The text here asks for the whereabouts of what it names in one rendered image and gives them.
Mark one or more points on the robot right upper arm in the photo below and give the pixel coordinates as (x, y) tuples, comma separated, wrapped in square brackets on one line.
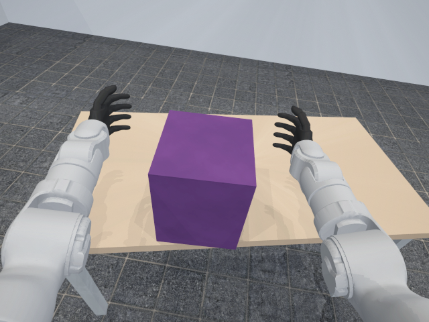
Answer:
[(365, 268)]

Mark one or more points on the carton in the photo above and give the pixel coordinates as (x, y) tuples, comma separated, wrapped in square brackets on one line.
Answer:
[(202, 179)]

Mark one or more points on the robot left hand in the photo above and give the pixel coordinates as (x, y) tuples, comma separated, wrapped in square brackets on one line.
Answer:
[(102, 109)]

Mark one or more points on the robot right hand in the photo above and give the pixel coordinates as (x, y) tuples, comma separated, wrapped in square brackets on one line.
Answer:
[(301, 130)]

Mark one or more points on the table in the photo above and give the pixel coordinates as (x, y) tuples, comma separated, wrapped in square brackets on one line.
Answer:
[(122, 217)]

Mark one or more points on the robot left forearm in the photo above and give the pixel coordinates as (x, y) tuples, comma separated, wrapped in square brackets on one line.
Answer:
[(73, 175)]

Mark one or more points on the robot right forearm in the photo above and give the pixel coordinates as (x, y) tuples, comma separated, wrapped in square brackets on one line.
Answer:
[(336, 210)]

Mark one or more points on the robot left upper arm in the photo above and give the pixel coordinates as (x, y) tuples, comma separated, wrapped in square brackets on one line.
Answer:
[(45, 247)]

